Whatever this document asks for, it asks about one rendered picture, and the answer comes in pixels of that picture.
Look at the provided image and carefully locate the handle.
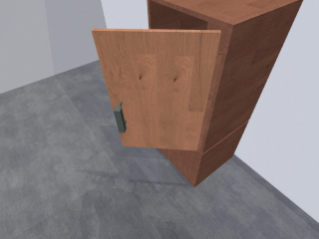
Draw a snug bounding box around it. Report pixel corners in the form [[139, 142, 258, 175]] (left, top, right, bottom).
[[114, 101, 127, 133]]

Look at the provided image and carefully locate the cupboard door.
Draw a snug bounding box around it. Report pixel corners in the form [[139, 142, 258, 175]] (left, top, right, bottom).
[[92, 28, 221, 151]]

